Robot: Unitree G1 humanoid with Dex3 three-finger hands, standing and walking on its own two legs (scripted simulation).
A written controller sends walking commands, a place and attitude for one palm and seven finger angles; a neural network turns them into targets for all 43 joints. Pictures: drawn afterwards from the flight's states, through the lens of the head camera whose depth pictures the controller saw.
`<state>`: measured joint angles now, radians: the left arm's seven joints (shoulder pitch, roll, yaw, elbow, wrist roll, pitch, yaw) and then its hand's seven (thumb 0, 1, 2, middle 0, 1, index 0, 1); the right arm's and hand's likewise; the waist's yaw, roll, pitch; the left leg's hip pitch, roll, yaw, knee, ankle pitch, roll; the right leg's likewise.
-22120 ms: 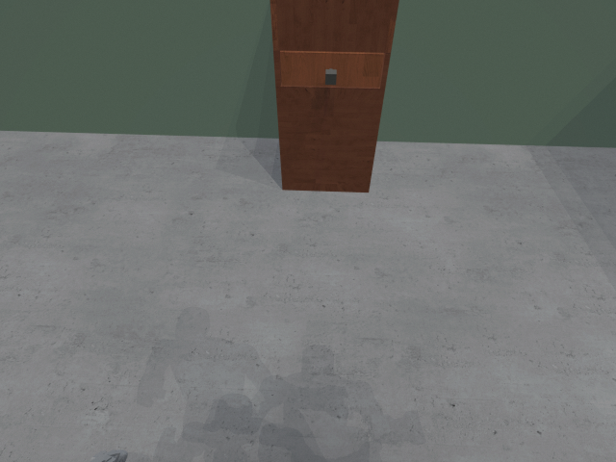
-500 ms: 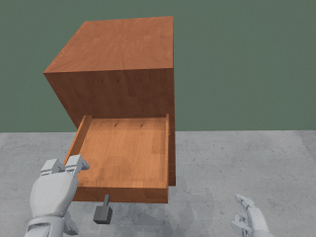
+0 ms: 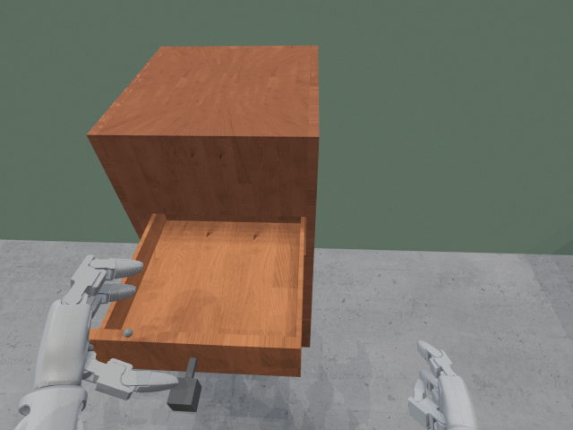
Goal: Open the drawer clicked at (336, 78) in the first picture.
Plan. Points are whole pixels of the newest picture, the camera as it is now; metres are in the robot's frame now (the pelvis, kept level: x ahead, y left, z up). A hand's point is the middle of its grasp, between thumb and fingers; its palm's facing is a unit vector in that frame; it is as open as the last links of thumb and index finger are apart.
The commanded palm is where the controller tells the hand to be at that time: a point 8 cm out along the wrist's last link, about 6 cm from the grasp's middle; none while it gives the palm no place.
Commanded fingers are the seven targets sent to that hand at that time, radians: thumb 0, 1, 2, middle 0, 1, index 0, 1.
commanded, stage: draw the hand back to the body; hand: left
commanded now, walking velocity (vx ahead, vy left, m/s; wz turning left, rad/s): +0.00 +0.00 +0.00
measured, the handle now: (188, 382) +0.22 +0.21 -0.15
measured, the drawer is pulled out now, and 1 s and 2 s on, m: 0.30 0.30 0.30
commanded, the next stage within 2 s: step back with the hand held close in 0.80 s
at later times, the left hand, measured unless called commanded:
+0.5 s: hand (77, 301) +0.19 +0.25 +0.16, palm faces +0.41 -0.80 -0.43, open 9.4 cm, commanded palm +0.14 +0.29 +0.18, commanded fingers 0.00 0.76 0.84 -0.21 -0.39 -0.21 -0.39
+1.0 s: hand (70, 295) +0.19 +0.26 +0.17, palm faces +0.42 -0.79 -0.45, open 7.4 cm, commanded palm +0.13 +0.29 +0.18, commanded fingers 0.00 0.90 0.90 -0.20 -0.30 -0.20 -0.30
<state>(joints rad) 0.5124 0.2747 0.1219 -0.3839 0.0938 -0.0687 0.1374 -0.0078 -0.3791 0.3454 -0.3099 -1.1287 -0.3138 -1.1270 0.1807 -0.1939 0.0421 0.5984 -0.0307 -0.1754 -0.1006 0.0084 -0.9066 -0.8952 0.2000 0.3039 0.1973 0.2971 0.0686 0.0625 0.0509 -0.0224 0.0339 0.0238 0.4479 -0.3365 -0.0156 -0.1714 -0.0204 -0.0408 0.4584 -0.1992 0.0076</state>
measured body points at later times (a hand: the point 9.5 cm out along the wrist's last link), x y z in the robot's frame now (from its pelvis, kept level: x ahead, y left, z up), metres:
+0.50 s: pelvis +0.00 +0.01 +0.00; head -0.01 -0.01 +0.45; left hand +0.16 +0.29 +0.18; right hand +0.19 -0.21 -0.07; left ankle -0.05 +0.13 -0.74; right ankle +0.04 -0.12 -0.74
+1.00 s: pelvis +0.00 +0.01 +0.00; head +0.01 +0.00 +0.45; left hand +0.17 +0.30 +0.19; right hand +0.20 -0.20 -0.07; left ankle -0.05 +0.13 -0.74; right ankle +0.04 -0.12 -0.74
